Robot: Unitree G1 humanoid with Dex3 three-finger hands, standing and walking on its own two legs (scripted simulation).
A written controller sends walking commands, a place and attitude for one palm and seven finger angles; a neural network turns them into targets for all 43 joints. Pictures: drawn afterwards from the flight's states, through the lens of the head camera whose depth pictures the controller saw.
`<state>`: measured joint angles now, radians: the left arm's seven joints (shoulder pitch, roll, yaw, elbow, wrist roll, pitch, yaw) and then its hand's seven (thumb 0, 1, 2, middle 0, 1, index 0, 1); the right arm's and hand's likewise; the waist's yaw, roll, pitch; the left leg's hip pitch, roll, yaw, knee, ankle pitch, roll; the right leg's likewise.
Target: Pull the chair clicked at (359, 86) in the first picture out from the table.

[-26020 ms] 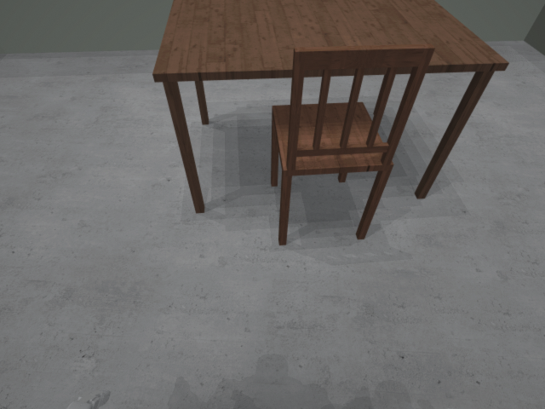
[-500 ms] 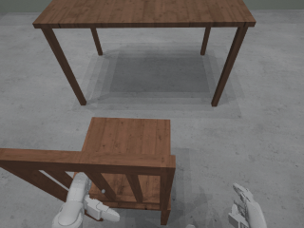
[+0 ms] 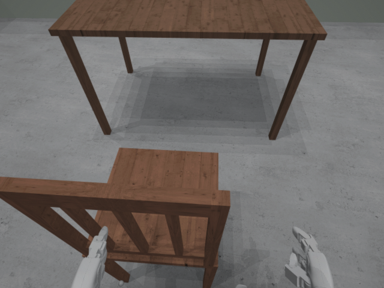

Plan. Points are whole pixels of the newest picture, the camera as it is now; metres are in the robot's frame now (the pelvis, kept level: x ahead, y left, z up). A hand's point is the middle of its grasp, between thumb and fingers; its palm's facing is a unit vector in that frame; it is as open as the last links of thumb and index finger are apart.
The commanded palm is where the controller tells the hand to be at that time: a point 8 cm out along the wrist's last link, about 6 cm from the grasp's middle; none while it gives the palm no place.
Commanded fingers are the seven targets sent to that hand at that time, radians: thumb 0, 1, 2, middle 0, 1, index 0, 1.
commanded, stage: draw the fingers out of the gap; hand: left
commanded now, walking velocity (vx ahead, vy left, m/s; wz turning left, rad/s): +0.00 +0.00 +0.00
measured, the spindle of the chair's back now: (134, 231) +0.25 +0.14 -0.03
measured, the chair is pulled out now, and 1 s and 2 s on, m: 0.64 0.64 0.64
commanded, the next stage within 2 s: draw the hand back to the body in 0.32 s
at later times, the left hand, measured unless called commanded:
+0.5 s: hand out of the picture +0.10 +0.14 -0.01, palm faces +0.05 -0.99 -0.11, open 17.4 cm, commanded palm +0.07 +0.21 +0.02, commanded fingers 0.00 -0.55 0.20 0.00 0.00 0.00 0.00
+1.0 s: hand out of the picture +0.13 +0.19 +0.08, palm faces +0.07 -0.97 -0.23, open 17.0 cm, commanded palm +0.09 +0.25 +0.11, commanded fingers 0.00 -0.22 0.36 -0.05 -0.07 -0.05 -0.07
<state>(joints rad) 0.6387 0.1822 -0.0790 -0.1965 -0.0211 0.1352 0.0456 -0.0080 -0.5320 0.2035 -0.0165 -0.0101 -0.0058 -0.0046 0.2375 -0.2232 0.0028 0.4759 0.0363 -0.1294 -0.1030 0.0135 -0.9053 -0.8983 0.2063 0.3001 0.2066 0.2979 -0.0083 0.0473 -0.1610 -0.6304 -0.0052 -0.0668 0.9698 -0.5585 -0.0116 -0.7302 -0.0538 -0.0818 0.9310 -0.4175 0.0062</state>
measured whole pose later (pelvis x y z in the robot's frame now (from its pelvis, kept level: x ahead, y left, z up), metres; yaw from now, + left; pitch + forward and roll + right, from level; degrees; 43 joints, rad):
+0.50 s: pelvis -0.01 +0.01 -0.01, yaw +0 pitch +13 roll -2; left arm 0.87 0.17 -0.10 -0.36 -0.05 0.08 0.02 -0.01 -0.53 0.20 -0.01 0.00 -0.01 0.00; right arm 0.26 -0.20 -0.01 0.43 0.05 -0.14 -0.12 0.01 -0.90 -0.90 0.21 0.30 0.21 0.30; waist 0.00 0.04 -0.19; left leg -0.70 -0.01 -0.06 1.05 -0.58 0.00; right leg -0.79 -0.06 -0.08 0.99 -0.42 0.01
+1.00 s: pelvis -0.02 +0.00 +0.00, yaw +0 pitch +10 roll -2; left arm 0.79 0.30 0.11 -0.43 -0.18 -0.18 -0.08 -0.01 -0.47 0.23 -0.02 -0.02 -0.05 -0.04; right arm 0.22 -0.18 -0.01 0.52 0.07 -0.18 -0.11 0.02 -0.91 -0.90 0.21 0.30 0.21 0.30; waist 0.04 0.06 -0.13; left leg -0.62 0.01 -0.08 1.02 -0.56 -0.01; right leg -0.70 -0.04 -0.09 0.94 -0.40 0.01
